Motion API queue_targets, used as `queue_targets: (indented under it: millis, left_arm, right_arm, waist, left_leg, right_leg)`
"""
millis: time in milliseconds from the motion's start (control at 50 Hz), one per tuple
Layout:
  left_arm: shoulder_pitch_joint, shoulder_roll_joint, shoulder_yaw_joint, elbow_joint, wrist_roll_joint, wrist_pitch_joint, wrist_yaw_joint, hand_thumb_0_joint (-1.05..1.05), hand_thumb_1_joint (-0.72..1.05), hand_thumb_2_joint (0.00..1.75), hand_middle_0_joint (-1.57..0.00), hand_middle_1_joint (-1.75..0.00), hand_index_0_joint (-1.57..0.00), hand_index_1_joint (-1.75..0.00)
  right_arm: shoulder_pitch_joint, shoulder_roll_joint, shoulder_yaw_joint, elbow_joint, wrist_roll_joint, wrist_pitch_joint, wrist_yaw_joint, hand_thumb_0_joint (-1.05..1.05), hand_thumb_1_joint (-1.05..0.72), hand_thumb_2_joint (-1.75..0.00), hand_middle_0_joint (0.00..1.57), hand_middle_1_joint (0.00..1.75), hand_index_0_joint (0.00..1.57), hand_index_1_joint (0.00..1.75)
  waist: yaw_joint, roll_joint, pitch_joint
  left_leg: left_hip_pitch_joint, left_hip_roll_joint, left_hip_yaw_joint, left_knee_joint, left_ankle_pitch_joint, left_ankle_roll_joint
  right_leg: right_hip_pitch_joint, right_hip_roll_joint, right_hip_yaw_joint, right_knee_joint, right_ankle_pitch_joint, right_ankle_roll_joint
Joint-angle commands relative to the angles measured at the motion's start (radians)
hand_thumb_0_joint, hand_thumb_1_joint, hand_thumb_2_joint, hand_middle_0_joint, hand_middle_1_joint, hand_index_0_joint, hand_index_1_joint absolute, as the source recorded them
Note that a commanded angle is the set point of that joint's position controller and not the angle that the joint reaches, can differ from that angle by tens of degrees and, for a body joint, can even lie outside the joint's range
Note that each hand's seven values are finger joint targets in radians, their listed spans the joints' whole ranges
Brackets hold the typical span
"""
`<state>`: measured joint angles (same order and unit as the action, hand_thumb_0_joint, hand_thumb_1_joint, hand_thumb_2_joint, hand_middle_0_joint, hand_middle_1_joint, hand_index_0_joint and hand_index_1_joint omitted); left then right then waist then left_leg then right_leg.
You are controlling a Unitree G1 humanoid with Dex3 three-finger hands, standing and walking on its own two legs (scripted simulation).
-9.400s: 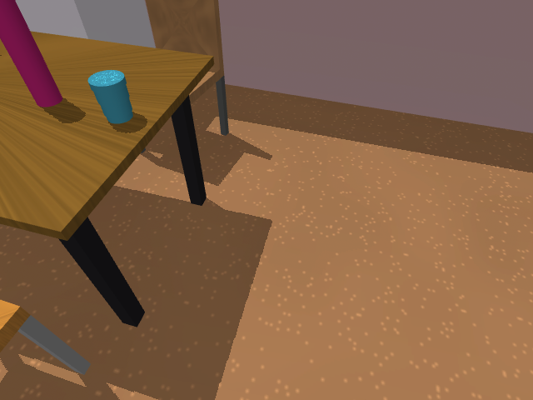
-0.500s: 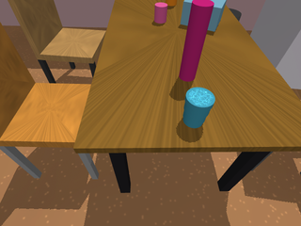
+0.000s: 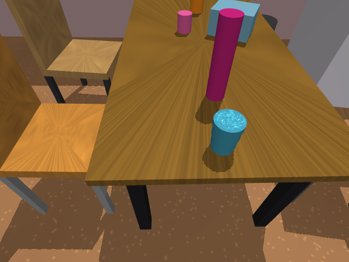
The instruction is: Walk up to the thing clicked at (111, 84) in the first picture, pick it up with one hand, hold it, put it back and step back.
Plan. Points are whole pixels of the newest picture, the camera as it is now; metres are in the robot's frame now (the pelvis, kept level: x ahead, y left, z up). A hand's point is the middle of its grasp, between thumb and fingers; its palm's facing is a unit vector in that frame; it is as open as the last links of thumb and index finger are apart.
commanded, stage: walk up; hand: right
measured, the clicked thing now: (225, 134) +0.47 -0.16 +0.00
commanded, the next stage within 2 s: stand in 0.44 s
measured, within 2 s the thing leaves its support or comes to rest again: neither
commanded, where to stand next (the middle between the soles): +0.05 +0.01 m, yaw -1 degrees
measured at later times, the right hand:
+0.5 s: hand out of the picture +0.08 -0.26 -0.16, palm faces +0.02 +0.95 -0.32, open 7.4 cm
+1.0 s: hand out of the picture +0.07 -0.27 -0.16, palm faces +0.00 +0.95 -0.32, open 7.4 cm
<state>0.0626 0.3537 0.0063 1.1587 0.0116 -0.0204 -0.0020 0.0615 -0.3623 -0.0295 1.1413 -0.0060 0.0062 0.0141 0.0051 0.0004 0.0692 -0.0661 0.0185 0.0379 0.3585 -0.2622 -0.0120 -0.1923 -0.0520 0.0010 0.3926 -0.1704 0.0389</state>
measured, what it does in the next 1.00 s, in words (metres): stands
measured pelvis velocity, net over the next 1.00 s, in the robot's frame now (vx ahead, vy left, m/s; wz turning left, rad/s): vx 0.00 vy -0.02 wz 0.00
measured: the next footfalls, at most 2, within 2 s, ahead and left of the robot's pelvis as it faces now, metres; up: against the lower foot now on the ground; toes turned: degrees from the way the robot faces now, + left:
none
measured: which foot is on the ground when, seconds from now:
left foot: down 0.00-1.00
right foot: down 0.00-1.00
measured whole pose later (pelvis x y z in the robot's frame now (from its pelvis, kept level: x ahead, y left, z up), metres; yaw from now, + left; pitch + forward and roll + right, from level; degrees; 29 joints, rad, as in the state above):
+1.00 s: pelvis +0.00 -0.02 +0.00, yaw +0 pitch -2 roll +0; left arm 0.10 0.35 0.00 1.13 0.01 -0.01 0.00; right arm 0.10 -0.35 -0.02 1.14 -0.01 0.00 0.02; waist 0.00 0.01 0.06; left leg -0.04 0.05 0.03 0.30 -0.22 -0.04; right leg -0.17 -0.02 -0.01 0.34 -0.14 0.01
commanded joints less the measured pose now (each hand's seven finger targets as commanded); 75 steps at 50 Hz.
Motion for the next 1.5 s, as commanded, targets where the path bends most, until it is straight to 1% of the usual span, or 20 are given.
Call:
queue_targets:
  millis: [0, 140, 240, 400, 420, 460, 500, 600, 700, 780, 820, 900, 1000, 1100, 1200, 1260, 1360, 1400, 1440, 1480]
  left_arm:
    - [-0.06, 0.225, 0.044, -0.068, -0.003, -0.022, 0.017, 0.0, 0.9, 0.9, -0.2, -0.3, -0.2, -0.3]
    - [-0.048, 0.216, 0.045, -0.075, -0.001, -0.016, 0.018, 0.0, 0.9, 0.9, -0.2, -0.3, -0.2, -0.3]
    - [-0.039, 0.214, 0.045, -0.074, -0.002, -0.013, 0.019, 0.0, 0.9, 0.9, -0.2, -0.3, -0.2, -0.3]
    - [-0.046, 0.212, 0.048, -0.087, 0.001, -0.012, 0.019, 0.0, 0.9, 0.9, -0.2, -0.3, -0.2, -0.3]
    - [-0.037, 0.205, 0.04, -0.084, -0.008, -0.009, 0.017, 0.0, 0.9, 0.9, -0.2, -0.3, -0.2, -0.3]
    - [-0.035, 0.205, 0.039, -0.089, -0.01, -0.008, 0.016, 0.0, 0.9, 0.9, -0.2, -0.3, -0.2, -0.3]
    - [-0.035, 0.202, 0.038, -0.092, -0.007, -0.009, 0.016, 0.0, 0.9, 0.9, -0.2, -0.3, -0.2, -0.3]
    - [-0.033, 0.211, 0.037, -0.095, -0.005, -0.009, 0.013, 0.0, 0.9, 0.9, -0.2, -0.3, -0.2, -0.3]
    - [-0.033, 0.215, 0.036, -0.097, -0.004, -0.012, 0.012, 0.0, 0.9, 0.9, -0.2, -0.3, -0.2, -0.3]
    - [-0.027, 0.214, 0.034, -0.096, -0.003, -0.012, 0.012, 0.0, 0.9, 0.9, -0.2, -0.3, -0.2, -0.3]
    - [-0.021, 0.216, 0.034, -0.093, -0.004, -0.013, 0.012, 0.0, 0.9, 0.9, -0.2, -0.3, -0.2, -0.3]
    - [-0.025, 0.225, 0.035, -0.094, -0.004, -0.011, 0.011, 0.0, 0.9, 0.9, -0.2, -0.3, -0.2, -0.3]
    - [-0.012, 0.22, 0.032, -0.094, -0.002, -0.015, 0.012, 0.0, 0.9, 0.9, -0.2, -0.3, -0.2, -0.3]
    - [-0.002, 0.221, 0.03, -0.089, -0.005, -0.014, 0.01, 0.0, 0.9, 0.9, -0.2, -0.3, -0.2, -0.3]
    - [-0.001, 0.221, 0.032, -0.091, -0.005, -0.013, 0.01, 0.0, 0.9, 0.9, -0.2, -0.3, -0.2, -0.3]
    - [-0.003, 0.22, 0.031, -0.09, -0.006, -0.013, 0.01, 0.0, 0.9, 0.9, -0.2, -0.3, -0.2, -0.3]
    - [0.0, 0.218, 0.032, -0.09, -0.003, -0.013, 0.008, 0.0, 0.9, 0.9, -0.2, -0.3, -0.2, -0.3]
    - [-0.004, 0.222, 0.033, -0.09, -0.005, -0.012, 0.008, 0.0, 0.9, 0.9, -0.2, -0.3, -0.2, -0.3]
    - [-0.005, 0.214, 0.03, -0.09, -0.003, -0.012, 0.008, 0.0, 0.9, 0.9, -0.2, -0.3, -0.2, -0.3]
    - [-0.012, 0.219, 0.032, -0.092, -0.003, -0.01, 0.008, 0.0, 0.9, 0.9, -0.2, -0.3, -0.2, -0.3]
  right_arm:
    - [-0.043, -0.21, -0.042, -0.061, -0.002, -0.017, -0.015, 0.0, -0.9, -0.9, 0.2, 0.3, 0.2, 0.3]
    - [-0.029, -0.214, -0.045, -0.058, -0.003, -0.015, -0.018, 0.0, -0.9, -0.9, 0.2, 0.3, 0.2, 0.3]
    - [-0.031, -0.208, -0.044, -0.062, -0.001, -0.014, -0.017, 0.0, -0.9, -0.9, 0.2, 0.3, 0.2, 0.3]
    - [-0.013, -0.201, -0.045, -0.072, -0.002, -0.014, -0.018, 0.0, -0.9, -0.9, 0.2, 0.3, 0.2, 0.3]
    - [-0.026, -0.188, -0.034, -0.075, 0.0, -0.02, -0.019, 0.0, -0.9, -0.9, 0.2, 0.3, 0.2, 0.3]
    - [-0.025, -0.194, -0.033, -0.071, -0.002, -0.025, -0.018, 0.0, -0.9, -0.9, 0.2, 0.3, 0.2, 0.3]
    - [-0.023, -0.201, -0.034, -0.071, -0.002, -0.026, -0.019, 0.0, -0.9, -0.9, 0.2, 0.3, 0.2, 0.3]
    - [-0.019, -0.195, -0.031, -0.066, -0.003, -0.027, -0.018, 0.0, -0.9, -0.9, 0.2, 0.3, 0.2, 0.3]
    - [-0.012, -0.194, -0.03, -0.064, -0.004, -0.029, -0.017, 0.0, -0.9, -0.9, 0.2, 0.3, 0.2, 0.3]
    - [-0.008, -0.195, -0.031, -0.062, -0.005, -0.026, -0.015, 0.0, -0.9, -0.9, 0.2, 0.3, 0.2, 0.3]
    - [-0.006, -0.193, -0.031, -0.058, -0.005, -0.025, -0.013, 0.0, -0.9, -0.9, 0.2, 0.3, 0.2, 0.3]
    - [0.001, -0.19, -0.03, -0.057, -0.005, -0.023, -0.014, 0.0, -0.9, -0.9, 0.2, 0.3, 0.2, 0.3]
    - [0.01, -0.197, -0.032, -0.059, -0.006, -0.023, -0.013, 0.0, -0.9, -0.9, 0.2, 0.3, 0.2, 0.3]
    - [0.016, -0.194, -0.029, -0.055, -0.006, -0.022, -0.012, 0.0, -0.9, -0.9, 0.2, 0.3, 0.2, 0.3]
    - [0.021, -0.198, -0.027, -0.061, -0.006, -0.024, -0.014, 0.0, -0.9, -0.9, 0.2, 0.3, 0.2, 0.3]
    - [0.027, -0.199, -0.025, -0.058, -0.005, -0.024, -0.014, 0.0, -0.9, -0.9, 0.2, 0.3, 0.2, 0.3]
    - [0.026, -0.201, -0.021, -0.066, -0.005, -0.028, -0.016, 0.0, -0.9, -0.9, 0.2, 0.3, 0.2, 0.3]
    - [0.032, -0.198, -0.019, -0.064, -0.004, -0.03, -0.017, 0.0, -0.9, -0.9, 0.2, 0.3, 0.2, 0.3]
    - [0.027, -0.206, -0.021, -0.065, -0.005, -0.029, -0.018, 0.0, -0.9, -0.9, 0.2, 0.3, 0.2, 0.3]
    - [0.032, -0.198, -0.019, -0.067, -0.006, -0.027, -0.019, 0.0, -0.9, -0.9, 0.2, 0.3, 0.2, 0.3]
  waist:
    - [-0.008, -0.008, -0.127]
    - [-0.009, -0.005, -0.127]
    - [-0.003, -0.004, -0.111]
    - [-0.007, -0.011, -0.11]
    - [-0.009, -0.03, -0.096]
    - [-0.004, -0.011, -0.096]
    - [-0.009, -0.008, -0.115]
    - [-0.009, 0.003, -0.108]
    - [-0.013, 0.006, -0.112]
    - [-0.012, -0.002, -0.108]
    - [-0.009, -0.014, -0.09]
    - [-0.015, -0.012, -0.079]
    - [-0.015, -0.012, -0.106]
    - [-0.01, -0.023, -0.088]
    - [-0.009, -0.006, -0.092]
    - [-0.006, -0.014, -0.08]
    - [-0.006, 0.001, -0.106]
    - [-0.005, -0.005, -0.095]
    - [-0.007, 0.002, -0.103]
    - [-0.01, -0.008, -0.089]
  left_leg:
    - [-0.004, 0.103, -0.053, -0.057, 0.216, 0.035]
    - [0.007, 0.109, -0.049, -0.07, 0.234, 0.036]
    - [0.011, 0.111, -0.05, -0.08, 0.219, 0.035]
    - [0.001, 0.109, -0.047, -0.084, 0.225, 0.03]
    - [-0.001, 0.12, -0.081, -0.105, 0.277, 0.023]
    - [0.002, 0.122, -0.081, -0.112, 0.286, 0.017]
    - [0.009, 0.123, -0.076, -0.102, 0.294, 0.019]
    - [0.007, 0.121, -0.074, -0.122, 0.231, 0.012]
    - [0.009, 0.122, -0.072, -0.12, 0.218, 0.012]
    - [0.014, 0.121, -0.072, -0.12, 0.189, 0.014]
    - [0.005, 0.118, -0.074, -0.117, 0.154, 0.013]
    - [-0.011, 0.114, -0.071, -0.118, 0.107, 0.014]
    - [0.005, 0.119, -0.071, -0.108, 0.139, 0.017]
    - [-0.007, 0.114, -0.071, -0.105, 0.124, 0.017]
    - [-0.017, 0.119, -0.073, -0.113, 0.137, 0.018]
    - [-0.022, 0.12, -0.075, -0.111, 0.127, 0.018]
    - [-0.015, 0.125, -0.077, -0.115, 0.162, 0.019]
    - [-0.018, 0.125, -0.079, -0.121, 0.169, 0.015]
    - [-0.009, 0.128, -0.078, -0.11, 0.177, 0.018]
    - [-0.024, 0.125, -0.074, -0.115, 0.158, 0.016]
  right_leg:
    - [0.083, -0.085, 0.061, -0.036, 0.243, -0.049]
    - [0.091, -0.082, 0.058, -0.03, 0.247, -0.053]
    - [0.082, -0.077, 0.058, -0.037, 0.227, -0.048]
    - [0.095, -0.076, 0.064, -0.029, 0.254, -0.051]
    - [0.085, -0.073, 0.07, -0.039, 0.268, -0.05]
    - [0.098, -0.075, 0.069, -0.05, 0.257, -0.048]
    - [0.116, -0.079, 0.07, -0.053, 0.279, -0.048]
    - [0.107, -0.081, 0.075, -0.072, 0.227, -0.053]
    - [0.113, -0.084, 0.079, -0.077, 0.239, -0.053]
    - [0.095, -0.082, 0.079, -0.089, 0.201, -0.053]
    - [0.079, -0.076, 0.081, -0.103, 0.139, -0.049]
    - [0.068, -0.081, 0.097, -0.111, 0.114, -0.055]
    - [0.076, -0.082, 0.093, -0.099, 0.17, -0.056]
    - [0.068, -0.077, 0.095, -0.11, 0.129, -0.055]
    - [0.084, -0.077, 0.09, -0.094, 0.173, -0.059]
    - [0.08, -0.074, 0.091, -0.101, 0.138, -0.056]
    - [0.101, -0.081, 0.087, -0.08, 0.207, -0.059]
    - [0.095, -0.077, 0.082, -0.081, 0.19, -0.058]
    - [0.095, -0.079, 0.083, -0.08, 0.207, -0.058]
    - [0.093, -0.079, 0.085, -0.085, 0.191, -0.059]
